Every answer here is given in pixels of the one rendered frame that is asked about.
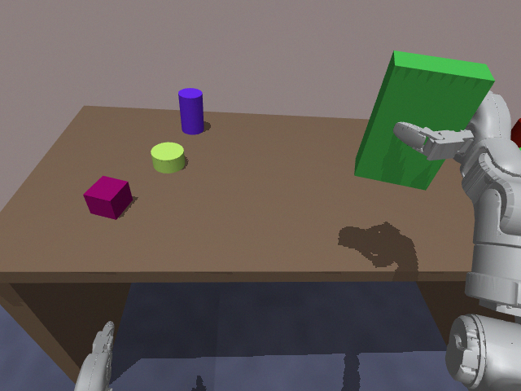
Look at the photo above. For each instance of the desk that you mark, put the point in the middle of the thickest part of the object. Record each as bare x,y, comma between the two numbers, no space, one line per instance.
261,198

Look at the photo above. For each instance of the right robot arm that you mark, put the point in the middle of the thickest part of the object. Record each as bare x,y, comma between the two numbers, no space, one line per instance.
485,353

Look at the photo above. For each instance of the left robot hand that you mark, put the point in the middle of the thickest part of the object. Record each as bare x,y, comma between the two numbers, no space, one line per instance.
96,370

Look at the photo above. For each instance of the right robot hand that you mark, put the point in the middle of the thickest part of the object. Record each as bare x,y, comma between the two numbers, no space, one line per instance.
491,120

